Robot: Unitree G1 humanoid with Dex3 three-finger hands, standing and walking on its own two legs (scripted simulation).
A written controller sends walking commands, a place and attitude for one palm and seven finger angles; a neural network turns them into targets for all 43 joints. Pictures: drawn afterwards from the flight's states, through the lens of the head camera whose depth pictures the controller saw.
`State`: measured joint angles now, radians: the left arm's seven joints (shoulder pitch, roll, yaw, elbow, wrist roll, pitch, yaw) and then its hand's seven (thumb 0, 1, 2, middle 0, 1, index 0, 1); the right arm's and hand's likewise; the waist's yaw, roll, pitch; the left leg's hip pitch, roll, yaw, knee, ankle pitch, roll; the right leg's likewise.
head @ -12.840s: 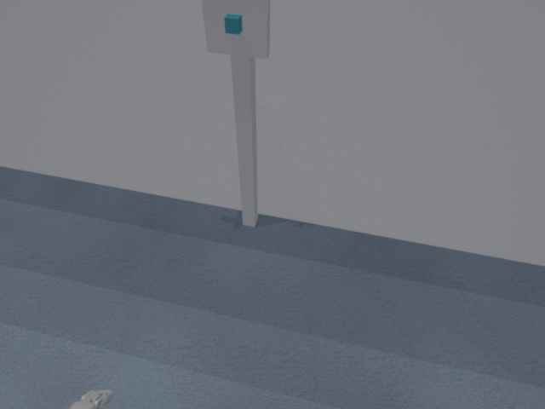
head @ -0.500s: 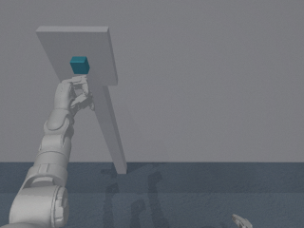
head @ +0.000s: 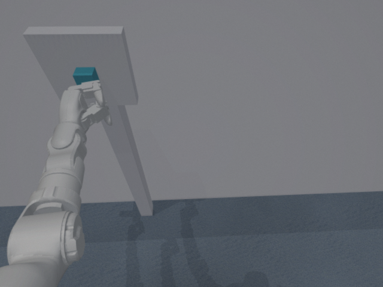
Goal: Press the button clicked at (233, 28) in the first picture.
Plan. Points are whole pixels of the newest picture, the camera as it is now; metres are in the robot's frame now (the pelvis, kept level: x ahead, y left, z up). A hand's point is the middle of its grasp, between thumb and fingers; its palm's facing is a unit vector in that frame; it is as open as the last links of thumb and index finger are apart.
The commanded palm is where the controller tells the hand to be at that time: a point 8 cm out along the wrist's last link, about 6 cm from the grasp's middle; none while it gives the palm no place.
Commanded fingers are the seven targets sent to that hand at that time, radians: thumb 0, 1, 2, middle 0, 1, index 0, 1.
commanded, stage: press the button with the knuckle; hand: left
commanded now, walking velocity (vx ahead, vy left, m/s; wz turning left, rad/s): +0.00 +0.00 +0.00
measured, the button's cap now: (87, 77) +0.51 +0.21 +0.16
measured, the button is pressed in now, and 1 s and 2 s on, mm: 0 11 0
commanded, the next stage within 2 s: hold the button down briefly in 0.60 s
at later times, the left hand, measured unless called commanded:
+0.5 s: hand (104, 102) +0.47 +0.18 +0.13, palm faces +0.02 -1.00 -0.01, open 3.6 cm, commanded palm +0.47 +0.24 +0.12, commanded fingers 0.00 0.90 0.90 -1.30 -1.50 -1.30 -1.50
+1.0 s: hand (104, 101) +0.48 +0.18 +0.13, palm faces +0.00 -1.00 -0.01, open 3.7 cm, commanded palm +0.48 +0.24 +0.12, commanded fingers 0.00 0.90 0.90 -1.30 -1.50 -1.30 -1.50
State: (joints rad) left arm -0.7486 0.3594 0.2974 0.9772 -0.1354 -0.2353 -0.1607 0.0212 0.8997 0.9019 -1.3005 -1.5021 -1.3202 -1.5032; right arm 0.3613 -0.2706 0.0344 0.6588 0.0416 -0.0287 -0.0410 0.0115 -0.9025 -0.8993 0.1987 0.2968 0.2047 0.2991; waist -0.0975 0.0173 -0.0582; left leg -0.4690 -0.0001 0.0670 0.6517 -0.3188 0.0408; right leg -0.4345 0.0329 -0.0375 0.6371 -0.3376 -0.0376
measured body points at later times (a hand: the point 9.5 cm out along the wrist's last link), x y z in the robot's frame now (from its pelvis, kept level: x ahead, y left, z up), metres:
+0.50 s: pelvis -0.02 +0.00 -0.01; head +0.05 +0.00 +0.44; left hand +0.47 +0.23 +0.13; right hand +0.00 -0.27 -0.12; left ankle +0.00 +0.09 -0.72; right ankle -0.01 -0.10 -0.72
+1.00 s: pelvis -0.04 +0.00 -0.02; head +0.04 +0.01 +0.42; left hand +0.47 +0.23 +0.13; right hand -0.04 -0.27 -0.12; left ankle +0.00 +0.09 -0.72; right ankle -0.01 -0.10 -0.72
